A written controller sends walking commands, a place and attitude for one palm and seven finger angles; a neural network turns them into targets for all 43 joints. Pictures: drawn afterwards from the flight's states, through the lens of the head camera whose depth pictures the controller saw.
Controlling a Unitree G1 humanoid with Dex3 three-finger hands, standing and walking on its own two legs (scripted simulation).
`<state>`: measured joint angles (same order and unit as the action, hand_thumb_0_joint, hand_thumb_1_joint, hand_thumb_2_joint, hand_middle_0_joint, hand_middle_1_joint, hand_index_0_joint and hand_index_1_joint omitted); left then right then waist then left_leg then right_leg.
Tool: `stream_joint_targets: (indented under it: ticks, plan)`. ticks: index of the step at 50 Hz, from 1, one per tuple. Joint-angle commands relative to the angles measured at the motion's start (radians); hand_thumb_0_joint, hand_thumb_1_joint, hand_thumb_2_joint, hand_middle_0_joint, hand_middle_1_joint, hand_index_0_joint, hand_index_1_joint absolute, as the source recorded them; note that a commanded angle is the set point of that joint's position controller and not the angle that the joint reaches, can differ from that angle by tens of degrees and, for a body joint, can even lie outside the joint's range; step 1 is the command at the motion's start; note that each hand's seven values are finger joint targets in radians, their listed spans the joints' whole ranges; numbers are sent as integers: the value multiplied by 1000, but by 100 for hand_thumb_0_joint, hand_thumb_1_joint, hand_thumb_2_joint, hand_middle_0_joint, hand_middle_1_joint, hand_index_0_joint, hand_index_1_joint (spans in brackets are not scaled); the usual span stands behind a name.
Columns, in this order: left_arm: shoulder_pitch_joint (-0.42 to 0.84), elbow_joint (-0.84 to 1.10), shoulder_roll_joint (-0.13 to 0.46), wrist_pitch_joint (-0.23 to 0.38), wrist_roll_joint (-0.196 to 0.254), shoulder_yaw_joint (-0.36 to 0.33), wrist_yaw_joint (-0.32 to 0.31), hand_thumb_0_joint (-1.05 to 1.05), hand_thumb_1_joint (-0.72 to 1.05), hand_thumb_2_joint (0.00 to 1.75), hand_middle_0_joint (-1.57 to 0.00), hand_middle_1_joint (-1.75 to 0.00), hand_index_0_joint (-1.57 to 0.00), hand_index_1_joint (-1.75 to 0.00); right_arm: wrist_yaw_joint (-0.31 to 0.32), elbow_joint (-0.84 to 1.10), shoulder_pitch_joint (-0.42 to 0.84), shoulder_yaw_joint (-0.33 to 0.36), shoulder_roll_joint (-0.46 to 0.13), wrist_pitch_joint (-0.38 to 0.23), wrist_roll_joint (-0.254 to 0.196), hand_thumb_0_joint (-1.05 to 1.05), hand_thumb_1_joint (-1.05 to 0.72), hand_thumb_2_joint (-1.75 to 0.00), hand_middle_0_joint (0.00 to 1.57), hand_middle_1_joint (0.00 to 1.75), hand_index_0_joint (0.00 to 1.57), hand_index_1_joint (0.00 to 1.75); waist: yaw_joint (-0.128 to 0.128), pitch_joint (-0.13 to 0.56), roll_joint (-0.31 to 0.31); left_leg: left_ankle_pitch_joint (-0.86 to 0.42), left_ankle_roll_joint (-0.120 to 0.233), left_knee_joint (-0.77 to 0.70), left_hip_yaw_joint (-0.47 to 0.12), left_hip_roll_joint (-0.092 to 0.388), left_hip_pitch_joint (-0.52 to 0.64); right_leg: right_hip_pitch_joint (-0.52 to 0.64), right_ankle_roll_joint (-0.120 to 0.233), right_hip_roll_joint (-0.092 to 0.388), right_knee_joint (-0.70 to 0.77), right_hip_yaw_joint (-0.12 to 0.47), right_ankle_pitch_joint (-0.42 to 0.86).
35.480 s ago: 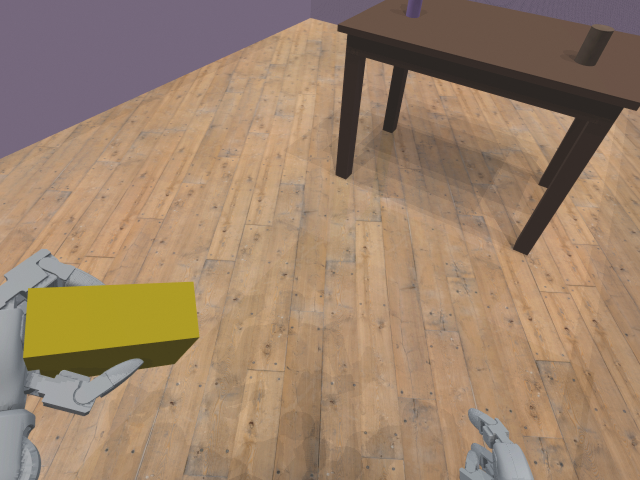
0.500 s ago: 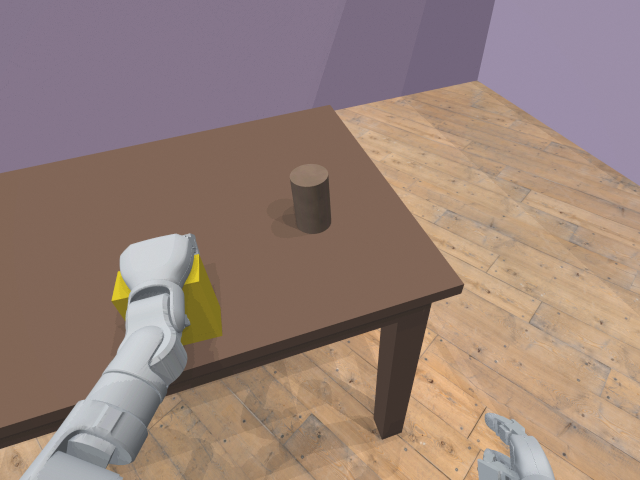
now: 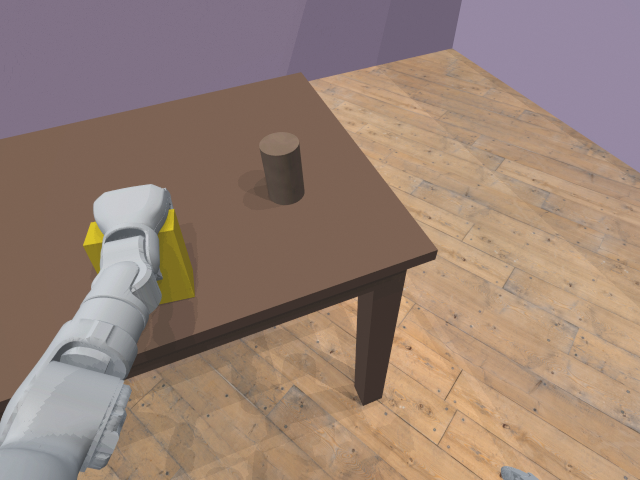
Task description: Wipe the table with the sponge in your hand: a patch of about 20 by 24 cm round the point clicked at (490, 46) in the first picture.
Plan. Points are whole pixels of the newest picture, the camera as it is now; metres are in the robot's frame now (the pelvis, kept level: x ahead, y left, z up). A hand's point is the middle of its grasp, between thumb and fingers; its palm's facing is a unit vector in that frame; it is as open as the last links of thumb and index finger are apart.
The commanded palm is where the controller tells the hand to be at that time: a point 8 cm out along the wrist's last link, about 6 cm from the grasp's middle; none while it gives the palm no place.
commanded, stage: wipe forward along the third lane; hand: left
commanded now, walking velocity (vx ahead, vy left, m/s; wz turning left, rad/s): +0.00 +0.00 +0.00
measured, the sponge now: (149, 272) +0.39 +0.28 +0.03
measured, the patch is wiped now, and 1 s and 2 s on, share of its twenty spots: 0.70 0.90 0.90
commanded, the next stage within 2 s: wipe back along the third lane in 0.96 s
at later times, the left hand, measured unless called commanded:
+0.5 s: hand (148, 212) +0.46 +0.29 +0.08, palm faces -0.14 +0.02 -0.99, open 9.8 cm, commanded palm +0.46 +0.29 +0.11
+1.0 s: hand (136, 191) +0.51 +0.32 +0.08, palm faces -0.14 +0.01 -0.99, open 9.8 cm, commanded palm +0.51 +0.31 +0.11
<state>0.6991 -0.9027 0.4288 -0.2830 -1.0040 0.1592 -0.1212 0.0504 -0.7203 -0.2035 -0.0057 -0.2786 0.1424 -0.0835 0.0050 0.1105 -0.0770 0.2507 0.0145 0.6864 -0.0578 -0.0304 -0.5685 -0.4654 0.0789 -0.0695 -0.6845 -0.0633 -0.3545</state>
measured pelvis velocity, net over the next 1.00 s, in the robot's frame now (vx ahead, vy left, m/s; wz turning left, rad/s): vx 0.02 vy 0.03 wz -0.06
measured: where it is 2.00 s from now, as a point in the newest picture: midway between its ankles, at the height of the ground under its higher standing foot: outside the picture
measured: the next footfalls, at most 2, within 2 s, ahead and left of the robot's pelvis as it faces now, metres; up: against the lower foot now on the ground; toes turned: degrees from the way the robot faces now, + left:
none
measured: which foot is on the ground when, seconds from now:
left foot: down 0.00-1.00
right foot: down 0.00-1.00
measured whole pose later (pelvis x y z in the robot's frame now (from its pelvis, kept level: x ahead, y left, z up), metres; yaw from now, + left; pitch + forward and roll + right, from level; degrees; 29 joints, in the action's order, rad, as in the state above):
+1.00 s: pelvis +0.02 +0.03 -0.01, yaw -3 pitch +17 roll -3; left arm 1.01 -1.23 0.64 -0.19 -1.09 0.02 -0.11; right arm 0.01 -0.70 -0.32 -0.01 -0.28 0.14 -0.06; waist -0.11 0.14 -0.06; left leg 0.30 0.05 0.77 -0.03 0.00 -0.76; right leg -0.63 0.04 -0.09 -0.68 -0.03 -0.35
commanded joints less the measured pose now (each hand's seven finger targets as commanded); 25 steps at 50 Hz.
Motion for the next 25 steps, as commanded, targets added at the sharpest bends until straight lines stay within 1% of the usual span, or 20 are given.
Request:
stream_joint_targets:
  ticks: [1, 2, 3, 4, 5, 6, 7, 8, 9, 10, 11, 15, 17, 18, 19, 20, 21, 22, 24, 25]
  plan:
    - [372, -6, 222, 19, -15, -79, -64, 0, 10, 130, -120, -160, -120, -160, 8, 105, 12, 44, -137, -38, 2, 0, -90, -90, 20, 30, 20, 30, -61, 157, 150, 72, 37, -46, 34, -19, 63, -8, -45, 30, 186, 106, 57]
    - [377, -31, 229, 18, -20, -69, -64, 0, 10, 130, -120, -160, -120, -160, 8, 102, 0, 45, -139, -36, 0, 0, -90, -90, 20, 30, 20, 30, -68, 160, 151, 80, 37, -39, 36, -21, 52, -6, -48, 31, 183, 108, 44]
    - [404, -31, 214, 21, -12, -52, -65, 0, 10, 130, -120, -160, -120, -160, 6, 101, -7, 46, -137, -39, -1, 0, -90, -90, 20, 30, 20, 30, -78, 164, 131, 83, 39, -32, 42, -20, 47, -9, -51, 34, 187, 116, 46]
    - [410, -49, 245, 25, -21, -74, -68, 0, 10, 130, -120, -160, -120, -160, 4, 94, -24, 48, -140, -39, 2, 0, -90, -90, 20, 30, 20, 30, -77, 170, 132, 81, 38, -27, 42, -17, 39, -5, -50, 33, 183, 118, 57]
    - [405, -70, 244, 25, -25, -67, -67, 0, 10, 130, -120, -160, -120, -160, 2, 95, -30, 47, -141, -40, 2, 0, -90, -90, 20, 30, 20, 30, -80, 167, 131, 81, 40, -21, 45, -19, 21, -1, -51, 35, 185, 127, 63]
    - [408, -77, 279, 30, -24, -99, -65, 0, 10, 130, -120, -160, -120, -160, 1, 94, -38, 48, -145, -39, 2, 0, -90, -90, 20, 30, 20, 30, -75, 179, 144, 74, 40, -25, 37, -15, 12, 8, -49, 32, 185, 125, 73]
    - [414, -88, 288, 34, -26, -92, -63, 0, 10, 130, -120, -160, -120, -160, 1, 92, -47, 48, -147, -39, 2, 0, -90, -90, 20, 30, 20, 30, -82, 175, 130, 83, 41, -20, 43, -16, 2, 6, -52, 31, 185, 130, 61]
    - [429, -102, 297, 38, -29, -93, -63, 0, 10, 130, -120, -160, -120, -160, 1, 88, -58, 47, -149, -40, 2, 0, -90, -90, 20, 30, 20, 30, -88, 169, 141, 89, 41, -15, 43, -15, -12, 1, -53, 32, 185, 133, 53]
    - [445, -104, 296, 45, -28, -88, -62, 0, 10, 130, -120, -160, -120, -160, -1, 86, -67, 49, -149, -44, 2, 0, -90, -90, 20, 30, 20, 30, -94, 166, 122, 88, 41, -9, 46, -13, -18, -2, -53, 34, 183, 136, 65]
    - [434, -122, 324, 48, -33, -109, -62, 0, 10, 130, -120, -160, -120, -160, -3, 81, -80, 51, -153, -44, 4, 0, -90, -90, 20, 30, 20, 30, -90, 177, 139, 80, 42, -2, 47, -12, -28, 10, -53, 32, 183, 144, 83]
    - [453, -118, 336, 54, -34, -115, -58, 0, 10, 130, -120, -160, -120, -160, -3, 84, -82, 50, -153, -44, 3, 0, -90, -90, 20, 30, 20, 30, -93, 180, 106, 68, 42, -1, 45, -10, -35, 12, -51, 32, 179, 146, 108]
    - [469, -149, 356, 68, -42, -112, -56, 0, 10, 130, -120, -160, -120, -160, -8, 76, -119, 52, -159, -49, 5, 0, -90, -90, 20, 30, 20, 30, -108, 190, 123, 75, 44, 12, 49, -7, -63, 14, -55, 31, 176, 155, 119]
    - [472, -155, 388, 79, -52, -134, -56, 0, 10, 130, -120, -160, -120, -160, -11, 72, -137, 55, -162, -51, 8, 0, -90, -90, 20, 30, 20, 30, -104, 213, 104, 56, 46, 18, 50, -5, -65, 24, -54, 27, 162, 152, 163]
    - [459, -169, 377, 77, -51, -129, -56, 0, 10, 130, -120, -160, -120, -160, -13, 73, -142, 54, -161, -51, 7, 0, -90, -90, 20, 30, 20, 30, -107, 212, 118, 53, 47, 20, 49, -5, -71, 26, -55, 27, 163, 153, 174]
    - [461, -171, 391, 78, -52, -140, -56, 0, 10, 130, -120, -160, -120, -160, -15, 69, -148, 56, -164, -51, 8, 0, -90, -90, 20, 30, 20, 30, -109, 222, 126, 41, 46, 26, 53, -1, -71, 33, -56, 29, 161, 157, 206]
    - [473, -158, 398, 81, -51, -139, -54, 0, 10, 130, -120, -160, -120, -160, -17, 72, -152, 56, -164, -51, 8, 0, -90, -90, 20, 30, 20, 30, -108, 239, 114, 36, 46, 28, 55, -3, -75, 45, -58, 30, 158, 159, 225]
    - [481, -159, 429, 84, -51, -166, -53, 0, 10, 130, -120, -160, -120, -160, -17, 70, -157, 57, -165, -51, 9, 0, -90, -90, 20, 30, 20, 30, -104, 264, 103, 14, 47, 31, 57, 0, -72, 64, -57, 31, 151, 160, 262]
    - [486, -171, 450, 84, -57, -171, -55, 0, 10, 130, -120, -160, -120, -160, -17, 67, -164, 56, -169, -47, 9, 0, -90, -90, 20, 30, 20, 30, -111, 252, 108, 19, 48, 34, 59, -2, -83, 58, -60, 28, 151, 159, 262]
    - [471, -187, 456, 81, -59, -174, -53, 0, 10, 130, -120, -160, -120, -160, -21, 69, -170, 54, -170, -46, 8, 0, -90, -90, 20, 30, 20, 30, -112, 250, 128, 21, 46, 39, 59, -3, -104, 70, -62, 30, 150, 166, 283]
    - [478, -197, 447, 78, -64, -164, -51, 0, 10, 130, -120, -160, -120, -160, -22, 68, -170, 53, -171, -46, 8, 0, -90, -90, 20, 30, 20, 30, -120, 237, 121, 17, 47, 37, 59, -1, -101, 57, -62, 30, 150, 164, 292]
